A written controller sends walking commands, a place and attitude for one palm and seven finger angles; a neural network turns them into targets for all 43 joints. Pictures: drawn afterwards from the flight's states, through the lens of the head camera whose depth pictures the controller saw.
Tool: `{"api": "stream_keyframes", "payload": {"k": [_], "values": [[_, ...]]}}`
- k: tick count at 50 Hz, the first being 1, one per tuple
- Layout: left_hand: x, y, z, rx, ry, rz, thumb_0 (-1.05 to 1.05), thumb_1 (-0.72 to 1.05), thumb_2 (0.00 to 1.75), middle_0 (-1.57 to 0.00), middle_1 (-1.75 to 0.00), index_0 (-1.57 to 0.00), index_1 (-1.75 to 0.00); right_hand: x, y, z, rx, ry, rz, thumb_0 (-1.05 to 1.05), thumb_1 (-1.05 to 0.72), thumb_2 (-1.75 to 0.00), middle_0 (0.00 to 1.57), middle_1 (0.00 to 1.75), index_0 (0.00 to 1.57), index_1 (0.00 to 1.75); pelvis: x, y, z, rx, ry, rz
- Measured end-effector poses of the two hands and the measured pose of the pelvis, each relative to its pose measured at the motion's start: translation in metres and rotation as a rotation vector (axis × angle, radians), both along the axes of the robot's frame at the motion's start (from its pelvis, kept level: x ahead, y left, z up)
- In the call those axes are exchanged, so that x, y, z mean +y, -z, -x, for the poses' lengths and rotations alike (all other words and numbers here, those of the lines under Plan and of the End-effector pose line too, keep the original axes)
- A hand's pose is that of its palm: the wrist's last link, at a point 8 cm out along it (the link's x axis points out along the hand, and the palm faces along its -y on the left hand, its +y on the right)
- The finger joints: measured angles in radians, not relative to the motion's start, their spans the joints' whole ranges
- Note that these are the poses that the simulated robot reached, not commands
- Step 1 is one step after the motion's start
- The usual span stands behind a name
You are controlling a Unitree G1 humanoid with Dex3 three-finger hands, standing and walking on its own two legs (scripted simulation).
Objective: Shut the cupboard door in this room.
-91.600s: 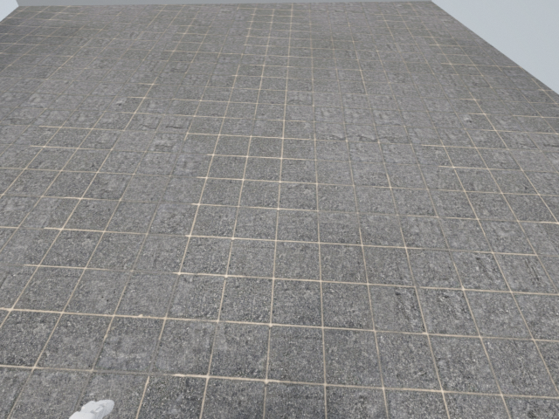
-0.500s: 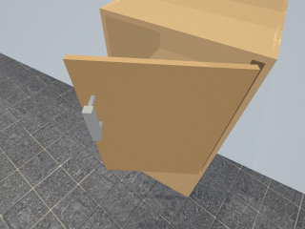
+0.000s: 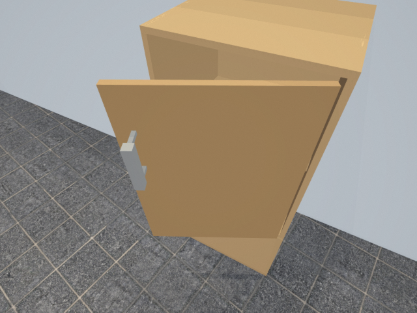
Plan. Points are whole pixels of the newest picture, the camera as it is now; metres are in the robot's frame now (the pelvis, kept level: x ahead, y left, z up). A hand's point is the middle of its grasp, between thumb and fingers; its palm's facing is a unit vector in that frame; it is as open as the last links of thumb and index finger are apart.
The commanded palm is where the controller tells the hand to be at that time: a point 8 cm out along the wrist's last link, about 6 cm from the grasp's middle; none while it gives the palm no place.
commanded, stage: look again from close up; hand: left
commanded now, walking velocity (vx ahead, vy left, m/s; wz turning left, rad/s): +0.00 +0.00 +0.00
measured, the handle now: (136, 161) +0.40 +0.18 +0.07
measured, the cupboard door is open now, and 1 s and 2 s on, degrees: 27 27 27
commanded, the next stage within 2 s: raise the hand and make a fist in 0.14 s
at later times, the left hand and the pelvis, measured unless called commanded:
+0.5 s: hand (130, 262) +0.21 +0.16 +0.02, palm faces +0.15 -0.99 -0.04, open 6.9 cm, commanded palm +0.10 +0.21 -0.05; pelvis -0.03 -0.02 -0.03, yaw +2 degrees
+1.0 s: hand (135, 292) +0.17 +0.15 -0.01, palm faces -0.09 -1.00 -0.02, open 4.5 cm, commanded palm +0.12 +0.22 +0.00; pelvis -0.05 -0.03 -0.07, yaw +3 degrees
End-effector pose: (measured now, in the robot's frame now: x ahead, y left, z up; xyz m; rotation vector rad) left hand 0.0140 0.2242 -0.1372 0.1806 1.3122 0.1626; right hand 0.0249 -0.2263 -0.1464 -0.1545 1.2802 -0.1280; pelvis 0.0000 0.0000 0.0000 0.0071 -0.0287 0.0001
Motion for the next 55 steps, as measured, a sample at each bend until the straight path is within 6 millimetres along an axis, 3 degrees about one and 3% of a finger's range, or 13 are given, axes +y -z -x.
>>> {"api": "stream_keyframes", "payload": {"k": [13, 15, 21, 23, 25, 28, 33, 35, 38, 43, 48, 51, 55], "values": [[-0.011, 0.003, 0.033, 0.098, -0.014, 0.029, 0.01, 0.91, 0.9, -0.19, -0.3, -0.2, -0.3, 0.003, -0.003, 0.035, 0.115, 0.003, -0.012, 0.01, -0.92, -0.9, 0.2, 0.3, 0.2, 0.3, -0.005, -0.003, 0.006, 0.022, -0.003, 0.002], [-0.003, -0.013, 0.006, -0.075, -0.101, 0.018, 0.02, 0.91, 0.9, -0.2, -0.3, -0.2, -0.3, -0.002, -0.009, 0.027, 0.018, 0.003, 0.025, 0.01, -0.91, -0.9, 0.2, 0.3, 0.2, 0.3, -0.007, -0.001, 0.008, 0.029, -0.012, 0.001], [0.003, -0.124, -0.123, -0.876, -0.061, -0.057, 0.02, 0.92, 0.9, -0.23, -0.33, -0.23, -0.33, -0.027, -0.023, -0.036, -0.391, -0.035, 0.057, 0.01, -0.92, -0.9, 0.2, 0.3, 0.2, 0.3, -0.009, 0.008, 0.015, 0.056, -0.055, -0.002], [-0.005, -0.149, -0.151, -1.082, -0.005, -0.023, 0.02, 0.92, 0.9, -0.25, -0.36, -0.25, -0.36, -0.034, -0.03, -0.062, -0.51, -0.052, 0.062, 0.01, -0.91, -0.9, 0.2, 0.3, 0.2, 0.3, -0.012, 0.015, 0.021, 0.091, -0.053, -0.002], [-0.016, -0.157, -0.163, -1.244, 0.048, 0.05, 0.01, 0.92, 0.9, -0.27, -0.39, -0.27, -0.39, -0.041, -0.038, -0.086, -0.607, -0.074, 0.071, 0.01, -0.91, -0.9, 0.2, 0.3, 0.2, 0.3, -0.018, 0.025, 0.027, 0.135, -0.04, -0.008], [-0.027, -0.138, -0.15, -1.348, 0.129, 0.157, 0.01, 0.92, 0.9, -0.32, -0.44, -0.32, -0.44, -0.049, -0.05, -0.116, -0.705, -0.125, 0.092, 0.01, -0.91, -0.9, 0.2, 0.3, 0.2, 0.3, -0.029, 0.042, 0.033, 0.176, -0.03, -0.018], [-0.018, -0.082, -0.085, -1.153, 0.075, 0.172, 0.01, 0.9, 0.9, -0.41, -0.53, -0.41, -0.53, -0.054, -0.06, -0.157, -0.802, -0.218, 0.124, 0.01, -0.91, -0.9, 0.2, 0.3, 0.2, 0.3, -0.039, 0.065, 0.039, 0.2, -0.047, -0.002], [-0.007, -0.078, -0.06, -1.11, 0.025, 0.109, 0.01, 0.9, 0.9, -0.45, -0.57, -0.45, -0.57, -0.049, -0.058, -0.168, -0.827, -0.247, 0.121, 0.01, -0.91, -0.9, 0.2, 0.3, 0.19, 0.3, -0.041, 0.071, 0.04, 0.206, -0.06, 0.014], [0.004, -0.1, -0.046, -1.21, 0.01, 0.001, 0.02, 0.9, 0.9, -0.5, -0.63, -0.5, -0.63, -0.037, -0.046, -0.177, -0.841, -0.29, 0.098, 0.01, -0.91, -0.9, 0.2, 0.3, 0.19, 0.3, -0.042, 0.079, 0.043, 0.214, -0.077, 0.037], [-0.009, -0.143, -0.083, -1.472, 0.159, 0.036, 0.02, 0.9, 0.9, -0.59, -0.73, -0.59, -0.73, -0.012, -0.016, -0.165, -0.8, -0.294, 0.025, 0.01, -0.91, -0.9, 0.2, 0.3, 0.2, 0.3, -0.041, 0.088, 0.052, 0.22, -0.086, 0.062], [-0.026, -0.133, -0.131, -1.274, 0.284, 0.212, 0.02, 0.9, 0.9, -0.68, -0.83, -0.68, -0.83, -0.003, 0.001, -0.123, -0.675, -0.163, -0.031, 0.01, -0.91, -0.9, 0.2, 0.3, 0.2, 0.3, -0.037, 0.078, 0.051, 0.223, -0.061, 0.042], [-0.018, -0.13, -0.135, -1.149, 0.198, 0.214, 0.02, 0.9, 0.9, -0.73, -0.89, -0.74, -0.89, -0.008, -0.002, -0.098, -0.604, -0.083, -0.018, 0.01, -0.9, -0.9, 0.21, 0.3, 0.2, 0.3, -0.032, 0.065, 0.044, 0.211, -0.043, 0.026], [0.008, -0.149, -0.124, -1.199, 0.075, 0.09, 0.02, 0.9, 0.9, -0.81, -0.97, -0.81, -0.97, -0.019, -0.009, -0.077, -0.545, -0.052, 0.035, 0.01, -0.9, -0.9, 0.2, 0.3, 0.2, 0.3, -0.025, 0.055, 0.035, 0.2, -0.033, 0.023]]}}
